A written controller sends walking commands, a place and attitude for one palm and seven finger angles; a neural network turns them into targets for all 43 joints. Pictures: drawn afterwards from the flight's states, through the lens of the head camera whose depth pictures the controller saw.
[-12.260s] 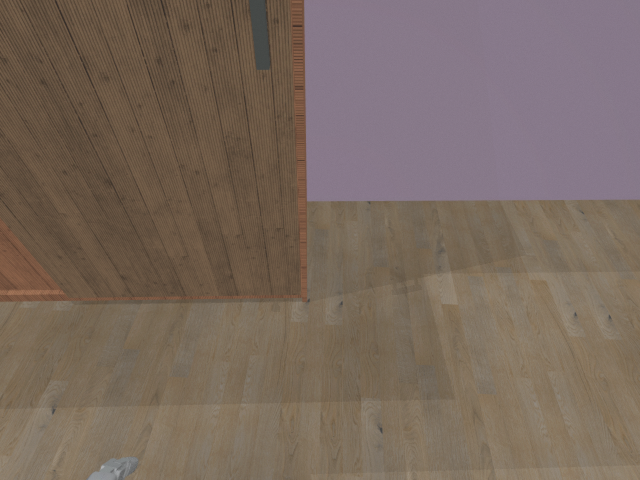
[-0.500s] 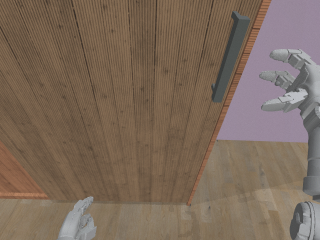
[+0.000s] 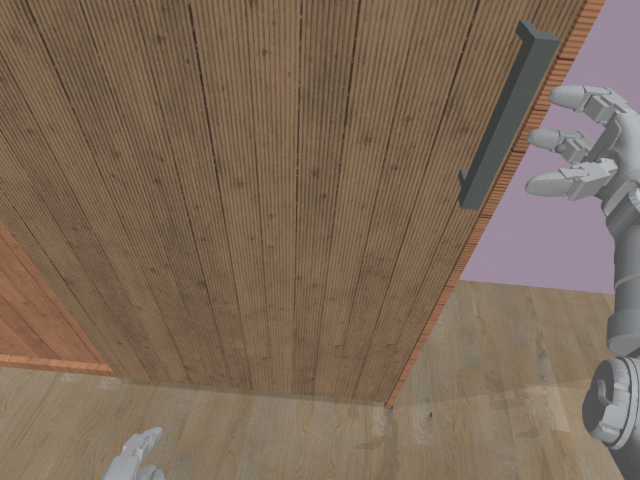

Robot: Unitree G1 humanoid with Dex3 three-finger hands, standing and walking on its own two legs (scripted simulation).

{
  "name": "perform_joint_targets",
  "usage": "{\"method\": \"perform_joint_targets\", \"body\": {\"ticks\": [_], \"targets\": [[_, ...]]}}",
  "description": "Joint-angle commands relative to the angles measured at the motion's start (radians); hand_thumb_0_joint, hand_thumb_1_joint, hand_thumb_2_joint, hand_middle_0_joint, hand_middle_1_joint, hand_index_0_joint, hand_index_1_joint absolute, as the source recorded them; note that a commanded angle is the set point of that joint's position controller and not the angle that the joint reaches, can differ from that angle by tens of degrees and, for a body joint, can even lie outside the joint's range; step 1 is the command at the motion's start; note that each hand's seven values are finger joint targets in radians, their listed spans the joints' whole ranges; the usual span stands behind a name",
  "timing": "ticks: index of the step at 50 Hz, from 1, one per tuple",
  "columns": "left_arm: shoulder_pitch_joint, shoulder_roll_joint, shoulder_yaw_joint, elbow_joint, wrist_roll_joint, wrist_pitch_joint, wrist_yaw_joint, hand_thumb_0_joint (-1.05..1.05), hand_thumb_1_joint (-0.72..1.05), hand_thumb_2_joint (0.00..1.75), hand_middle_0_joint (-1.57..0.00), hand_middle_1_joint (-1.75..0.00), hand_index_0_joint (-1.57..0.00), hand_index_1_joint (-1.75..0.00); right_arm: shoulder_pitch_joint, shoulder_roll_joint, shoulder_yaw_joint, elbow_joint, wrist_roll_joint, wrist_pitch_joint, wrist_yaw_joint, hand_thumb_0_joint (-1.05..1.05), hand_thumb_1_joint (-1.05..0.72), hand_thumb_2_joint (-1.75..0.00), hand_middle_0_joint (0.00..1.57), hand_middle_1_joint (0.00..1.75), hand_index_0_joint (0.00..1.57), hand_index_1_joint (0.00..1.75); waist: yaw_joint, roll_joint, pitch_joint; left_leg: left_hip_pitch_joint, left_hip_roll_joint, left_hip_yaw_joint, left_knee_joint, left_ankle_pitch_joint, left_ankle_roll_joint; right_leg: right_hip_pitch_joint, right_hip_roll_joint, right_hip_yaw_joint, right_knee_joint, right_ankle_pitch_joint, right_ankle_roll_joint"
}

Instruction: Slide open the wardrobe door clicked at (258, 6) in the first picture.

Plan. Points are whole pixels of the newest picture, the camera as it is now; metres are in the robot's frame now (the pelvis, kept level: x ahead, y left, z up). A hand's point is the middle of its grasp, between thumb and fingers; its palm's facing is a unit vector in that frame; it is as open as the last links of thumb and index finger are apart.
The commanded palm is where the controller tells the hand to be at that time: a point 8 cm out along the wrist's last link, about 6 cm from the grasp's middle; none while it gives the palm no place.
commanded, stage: move the hooked fingers beside the handle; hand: right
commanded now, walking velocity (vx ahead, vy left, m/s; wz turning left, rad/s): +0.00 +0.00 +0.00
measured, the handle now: (494, 123) +0.48 -0.15 +0.25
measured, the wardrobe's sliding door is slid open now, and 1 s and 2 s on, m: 0.00 0.00 0.00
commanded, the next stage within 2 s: feel for the door with the fingertips in 0.76 s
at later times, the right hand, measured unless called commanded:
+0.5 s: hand (564, 158) +0.42 -0.21 +0.25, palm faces +0.01 +1.00 +0.00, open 14.0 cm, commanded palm +0.40 -0.26 +0.25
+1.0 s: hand (548, 154) +0.43 -0.20 +0.24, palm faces +0.00 +1.00 -0.01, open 14.0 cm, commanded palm +0.41 -0.24 +0.25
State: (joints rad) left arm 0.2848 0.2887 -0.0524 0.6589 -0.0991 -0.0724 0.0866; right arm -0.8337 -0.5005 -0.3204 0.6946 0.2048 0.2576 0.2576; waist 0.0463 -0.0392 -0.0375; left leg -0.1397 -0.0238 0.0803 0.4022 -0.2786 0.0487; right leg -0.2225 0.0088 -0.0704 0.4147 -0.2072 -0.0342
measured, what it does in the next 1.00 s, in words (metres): stands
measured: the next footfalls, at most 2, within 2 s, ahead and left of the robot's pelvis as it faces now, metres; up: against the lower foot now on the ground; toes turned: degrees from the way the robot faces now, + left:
none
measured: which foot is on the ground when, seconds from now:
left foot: down 0.00-1.00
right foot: down 0.00-1.00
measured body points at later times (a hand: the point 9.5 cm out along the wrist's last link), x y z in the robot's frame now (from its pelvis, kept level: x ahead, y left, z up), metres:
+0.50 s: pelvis +0.00 +0.00 +0.00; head -0.01 +0.02 +0.45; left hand +0.15 +0.26 -0.09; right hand +0.41 -0.26 +0.25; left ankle -0.04 +0.08 -0.74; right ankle +0.01 -0.10 -0.74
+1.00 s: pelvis +0.00 -0.01 +0.00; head +0.00 +0.01 +0.45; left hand +0.11 +0.25 -0.11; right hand +0.43 -0.25 +0.24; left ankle -0.04 +0.08 -0.74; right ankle +0.01 -0.10 -0.74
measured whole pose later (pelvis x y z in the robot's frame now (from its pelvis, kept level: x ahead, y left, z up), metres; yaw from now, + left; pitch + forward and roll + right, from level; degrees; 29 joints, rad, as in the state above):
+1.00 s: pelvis +0.00 -0.01 +0.00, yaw +0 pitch +1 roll +0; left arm 0.30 0.28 -0.05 0.65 -0.10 -0.06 0.08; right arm -0.81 -0.46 -0.29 0.66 0.20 0.24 0.23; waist 0.04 -0.03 -0.04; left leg -0.14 -0.02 0.07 0.40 -0.28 0.04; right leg -0.23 0.01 -0.08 0.42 -0.21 -0.04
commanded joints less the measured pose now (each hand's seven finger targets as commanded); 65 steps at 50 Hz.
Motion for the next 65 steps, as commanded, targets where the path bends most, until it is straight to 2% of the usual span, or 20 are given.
{"method": "perform_joint_targets", "body": {"ticks": [1,5,6,9,11,13,16,20,24,27,29,37,42,43,50,54,58,60,63,65], "targets": [[-0.068,0.139,0.056,-0.144,-0.006,-0.046,0.004,0.00,0.90,0.90,-0.20,-0.30,-0.20,-0.30,-0.441,-0.303,-0.081,-0.195,0.010,-0.082,0.024,0.00,0.50,-0.30,0.30,1.20,0.30,1.20,-0.028,0.038,-0.305,0.014,0.043,-0.080,-0.025,0.452,-0.023,0.190,-0.011,0.089,0.012,0.271,-0.037],[-0.065,0.140,0.057,-0.159,-0.011,-0.034,-0.001,0.00,0.90,0.90,-0.20,-0.30,-0.20,-0.30,-0.384,-0.327,-0.099,-0.209,0.003,-0.064,0.025,0.00,0.50,-0.30,0.30,1.20,0.30,1.20,-0.037,0.015,-0.273,0.010,0.042,-0.082,-0.026,0.462,-0.024,0.172,-0.009,0.082,0.014,0.276,-0.036],[-0.069,0.139,0.057,-0.159,-0.013,-0.034,-0.001,0.00,0.90,0.90,-0.20,-0.30,-0.20,-0.30,-0.416,-0.288,-0.058,-0.222,0.006,-0.063,0.029,0.00,0.50,-0.30,0.30,1.20,0.30,1.20,-0.023,0.015,-0.263,-0.009,0.042,-0.081,-0.030,0.442,-0.025,0.176,-0.009,0.082,0.012,0.259,-0.037],[-0.084,0.138,0.059,-0.177,-0.011,-0.038,-0.002,0.00,0.90,0.90,-0.20,-0.30,-0.20,-0.30,-0.421,-0.320,-0.092,-0.324,0.016,-0.079,0.036,0.00,0.50,-0.30,0.30,1.20,0.30,1.20,-0.033,0.006,-0.317,0.022,0.040,-0.085,-0.021,0.482,-0.025,0.211,-0.007,0.084,0.022,0.299,-0.042],[-0.093,0.132,0.055,-0.176,-0.012,-0.043,0.001,0.00,0.90,0.90,-0.20,-0.30,-0.20,-0.30,-0.471,-0.257,-0.035,-0.365,0.024,-0.086,0.046,0.00,0.50,-0.30,0.30,1.20,0.30,1.20,-0.013,-0.022,-0.325,-0.010,0.037,-0.084,-0.025,0.460,-0.024,0.247,-0.006,0.087,0.027,0.294,-0.041],[-0.089,0.136,0.055,-0.163,-0.012,-0.046,0.003,0.00,0.90,0.90,-0.20,-0.30,-0.20,-0.30,-0.483,-0.279,-0.054,-0.353,0.032,-0.088,0.046,0.00,0.50,-0.30,0.30,1.20,0.30,1.20,-0.010,-0.012,-0.303,-0.029,0.031,-0.081,-0.032,0.435,-0.024,0.246,-0.010,0.089,0.028,0.281,-0.041],[-0.091,0.133,0.051,-0.149,-0.015,-0.049,0.007,0.00,0.90,0.90,-0.20,-0.30,-0.20,-0.30,-0.494,-0.217,-0.006,-0.290,0.033,-0.061,0.041,0.00,0.50,-0.30,0.30,1.20,0.30,1.20,0.001,-0.031,-0.257,-0.074,0.031,-0.076,-0.041,0.370,-0.020,0.233,-0.007,0.097,0.023,0.231,-0.036],[-0.090,0.135,0.051,-0.145,-0.014,-0.039,0.003,0.00,0.90,0.90,-0.20,-0.30,-0.20,-0.30,-0.437,-0.251,-0.042,-0.223,0.026,-0.030,0.022,0.00,0.50,-0.30,0.30,1.20,0.30,1.20,-0.018,0.023,-0.259,-0.054,0.034,-0.077,-0.037,0.385,-0.022,0.202,-0.005,0.098,0.021,0.235,-0.035],[-0.088,0.135,0.049,-0.148,-0.013,-0.028,0.005,0.00,0.90,0.90,-0.20,-0.30,-0.20,-0.30,-0.471,-0.255,-0.034,-0.175,0.022,-0.039,0.013,0.00,0.50,-0.30,0.30,1.20,0.30,1.20,-0.011,0.086,-0.251,-0.036,0.039,-0.085,-0.039,0.390,-0.031,0.162,-0.004,0.091,0.014,0.211,-0.039],[-0.094,0.130,0.049,-0.168,-0.011,-0.025,0.004,0.00,0.90,0.90,-0.20,-0.30,-0.20,-0.30,-0.490,-0.314,-0.069,-0.253,0.011,-0.086,0.006,0.00,0.50,-0.30,0.30,1.20,0.30,1.20,-0.025,0.034,-0.316,0.006,0.041,-0.085,-0.029,0.412,-0.024,0.194,-0.006,0.093,0.018,0.253,-0.038],[-0.101,0.122,0.043,-0.171,-0.010,-0.027,0.004,0.00,0.90,0.90,-0.20,-0.30,-0.20,-0.30,-0.543,-0.280,-0.038,-0.294,0.004,-0.106,0.009,0.00,0.50,-0.30,0.30,1.20,0.30,1.20,-0.014,-0.029,-0.342,-0.003,0.038,-0.088,-0.027,0.423,-0.019,0.239,-0.005,0.098,0.021,0.277,-0.036],[-0.075,0.132,0.049,-0.142,-0.013,-0.032,0.009,0.00,0.90,0.90,-0.20,-0.30,-0.20,-0.30,-0.513,-0.195,0.016,-0.178,0.024,-0.060,0.017,0.00,0.50,-0.30,0.30,1.20,0.30,1.20,-0.002,-0.005,-0.253,-0.080,0.027,-0.067,-0.051,0.327,-0.013,0.220,-0.012,0.108,0.011,0.223,-0.031],[-0.065,0.134,0.052,-0.147,-0.007,-0.026,0.006,0.00,0.90,0.90,-0.20,-0.30,-0.20,-0.30,-0.484,-0.216,-0.010,-0.178,0.024,-0.067,-0.001,0.00,0.50,-0.30,0.30,1.20,0.30,1.20,-0.014,0.042,-0.278,-0.052,0.026,-0.066,-0.047,0.339,-0.015,0.206,-0.014,0.108,0.005,0.239,-0.032],[-0.059,0.139,0.053,-0.145,-0.003,-0.027,0.005,0.00,0.90,0.90,-0.20,-0.30,-0.20,-0.30,-0.512,-0.280,-0.063,-0.210,0.017,-0.079,-0.009,0.00,0.50,-0.30,0.30,1.20,0.30,1.20,-0.022,0.054,-0.309,-0.029,0.024,-0.070,-0.041,0.355,-0.014,0.211,-0.014,0.115,0.003,0.251,-0.033],[-0.076,0.123,0.054,-0.155,-0.001,-0.038,-0.006,0.00,0.90,0.90,-0.20,-0.30,-0.20,-0.30,-0.523,-0.144,0.023,-0.344,0.014,-0.094,-0.029,0.00,0.50,-0.30,0.30,1.20,0.30,1.20,-0.014,-0.062,-0.335,-0.069,0.018,-0.062,-0.031,0.379,-0.008,0.312,-0.023,0.116,0.016,0.341,-0.021],[-0.092,0.121,0.055,-0.151,-0.001,-0.032,-0.012,0.00,0.90,0.90,-0.20,-0.30,-0.20,-0.30,-0.474,-0.092,0.041,-0.346,0.022,-0.038,-0.051,0.00,0.50,-0.30,0.30,1.20,0.30,1.20,-0.021,-0.028,-0.295,-0.080,0.014,-0.056,-0.035,0.365,-0.009,0.288,-0.025,0.114,0.012,0.333,-0.018],[-0.098,0.121,0.054,-0.147,0.003,-0.017,-0.012,0.00,0.90,0.90,-0.20,-0.30,-0.20,-0.30,-0.474,-0.125,0.001,-0.341,0.014,0.001,-0.096,0.00,0.50,-0.30,0.30,1.20,0.30,1.20,-0.031,0.057,-0.280,-0.037,0.015,-0.057,-0.037,0.366,-0.013,0.227,-0.020,0.104,-0.002,0.295,-0.023],[-0.110,0.110,0.054,-0.156,0.004,-0.015,-0.017,0.00,0.90,0.90,-0.20,-0.30,-0.20,-0.30,-0.476,-0.073,0.032,-0.385,0.008,0.002,-0.114,0.00,0.50,-0.30,0.30,1.20,0.30,1.20,-0.034,0.037,-0.310,-0.036,0.016,-0.058,-0.027,0.385,-0.012,0.258,-0.022,0.107,0.003,0.330,-0.022],[-0.119,0.109,0.051,-0.159,0.010,0.000,-0.016,0.00,0.90,0.90,-0.20,-0.30,-0.20,-0.30,-0.459,-0.139,-0.023,-0.403,0.000,-0.007,-0.134,0.00,0.50,-0.30,0.30,1.20,0.30,1.20,-0.046,0.051,-0.333,0.013,0.020,-0.071,-0.029,0.427,-0.015,0.248,-0.019,0.096,0.004,0.345,-0.026],[-0.122,0.104,0.048,-0.154,0.008,0.007,-0.012,0.00,0.90,0.90,-0.20,-0.30,-0.20,-0.30,-0.503,-0.104,0.014,-0.390,-0.006,-0.007,-0.134,0.00,0.50,-0.30,0.30,1.20,0.30,1.20,-0.028,0.056,-0.314,0.003,0.021,-0.073,-0.033,0.423,-0.018,0.244,-0.016,0.089,0.002,0.319,-0.029]]}}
